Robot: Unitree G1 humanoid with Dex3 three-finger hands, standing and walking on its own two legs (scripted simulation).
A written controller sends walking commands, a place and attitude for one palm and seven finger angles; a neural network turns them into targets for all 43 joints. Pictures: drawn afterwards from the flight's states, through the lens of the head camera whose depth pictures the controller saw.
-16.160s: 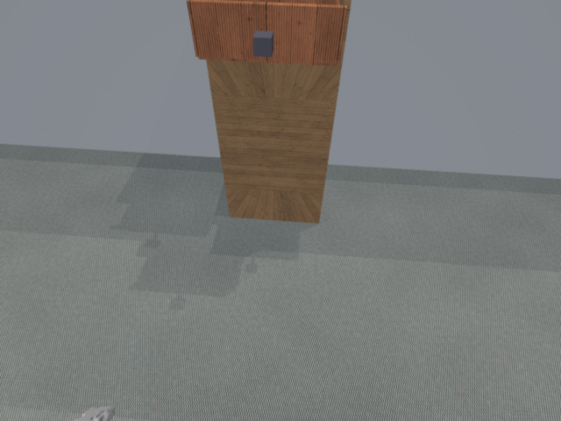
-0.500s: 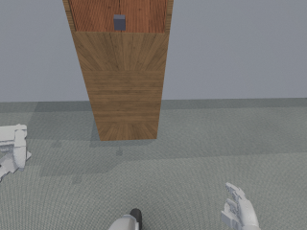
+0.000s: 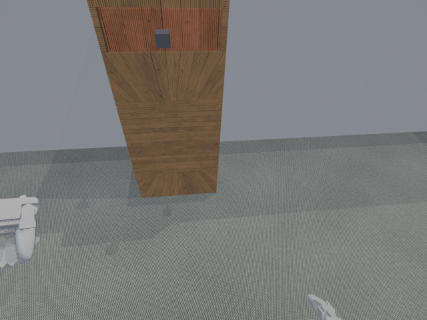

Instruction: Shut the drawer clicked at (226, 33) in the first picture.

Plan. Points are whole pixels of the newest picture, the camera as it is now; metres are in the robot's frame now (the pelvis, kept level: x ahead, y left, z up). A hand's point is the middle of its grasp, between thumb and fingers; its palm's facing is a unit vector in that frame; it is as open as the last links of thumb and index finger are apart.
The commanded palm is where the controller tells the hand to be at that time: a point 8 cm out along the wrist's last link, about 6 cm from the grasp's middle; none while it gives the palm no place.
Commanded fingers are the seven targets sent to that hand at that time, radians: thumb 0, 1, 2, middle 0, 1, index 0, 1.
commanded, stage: stop stepping back and stand still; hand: left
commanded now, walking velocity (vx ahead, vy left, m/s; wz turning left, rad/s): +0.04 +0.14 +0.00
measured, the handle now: (163, 36) +0.90 +0.20 +0.16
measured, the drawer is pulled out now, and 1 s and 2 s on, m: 0.00 0.00 0.00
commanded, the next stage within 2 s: let the arm hang, fingers relaxed in 0.58 s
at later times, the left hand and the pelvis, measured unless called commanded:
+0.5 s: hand (37, 218) +0.21 +0.25 +0.18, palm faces +0.38 -0.80 -0.46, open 3.3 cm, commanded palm +0.15 +0.29 +0.19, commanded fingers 0.00 0.90 0.90 -1.40 -1.60 -1.40 -1.60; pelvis +0.02 +0.01 +0.01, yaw +1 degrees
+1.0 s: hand out of the picture +0.06 +0.22 -0.16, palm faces +0.00 -0.98 -0.21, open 3.2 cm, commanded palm none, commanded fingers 0.00 0.90 0.90 -0.72 -0.86 -0.72 -0.86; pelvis +0.00 +0.03 +0.00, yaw +3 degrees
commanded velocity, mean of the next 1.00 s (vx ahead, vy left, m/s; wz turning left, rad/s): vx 0.01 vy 0.01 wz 0.00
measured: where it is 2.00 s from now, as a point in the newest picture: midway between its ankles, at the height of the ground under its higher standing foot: outside the picture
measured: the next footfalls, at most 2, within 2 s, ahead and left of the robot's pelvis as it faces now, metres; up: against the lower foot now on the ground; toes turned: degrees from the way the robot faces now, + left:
left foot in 0.24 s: +0.10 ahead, +0.15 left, +0.00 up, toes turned +6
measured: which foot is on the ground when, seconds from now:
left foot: up 0.00-0.22, down 0.24-1.00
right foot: down 0.00-1.00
